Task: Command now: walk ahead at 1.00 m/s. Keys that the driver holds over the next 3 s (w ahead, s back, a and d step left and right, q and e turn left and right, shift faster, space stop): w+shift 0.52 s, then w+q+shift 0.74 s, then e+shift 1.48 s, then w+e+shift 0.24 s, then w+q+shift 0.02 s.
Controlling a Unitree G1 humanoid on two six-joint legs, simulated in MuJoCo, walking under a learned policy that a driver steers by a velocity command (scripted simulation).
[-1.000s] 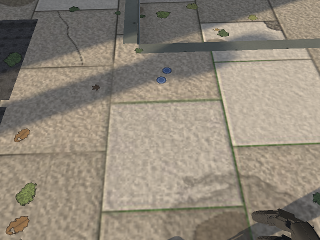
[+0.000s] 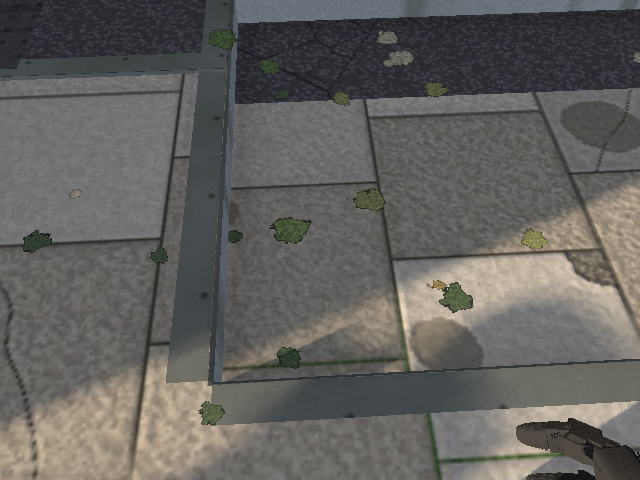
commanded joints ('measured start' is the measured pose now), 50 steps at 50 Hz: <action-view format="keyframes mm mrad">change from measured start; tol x64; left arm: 1 65 22 1 -129 -46 -12 -8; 50 -381 166 14 -283 30 -28 -2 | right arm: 1 561 -340 -124 102 -25 16 -34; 50 439 -225 -137 194 14 44 -61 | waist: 1 -174 313 -469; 50 -89 -82 12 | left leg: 1 1048 421 -794 -99 -507 207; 20 544 176 -1 -95 1006 -27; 24 -255 -87 -195 1184 -488 -42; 37 299 45 -33 108 779 4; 42 131 -31 99 -85 412 21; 47 1249 256 -407 167 732 297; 50 707 335 -755 -270 -208 301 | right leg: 1 -787 48 56 1157 30 -5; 21 -157 9 -23 398 411 -122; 24 250 -434 791 34 98 -310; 31 -644 -261 243 -218 109 -182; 44 -218 -199 -158 793 1023 5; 46 -1068 -27 -98 1591 -242 42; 50 -1247 -187 176 1002 -25 113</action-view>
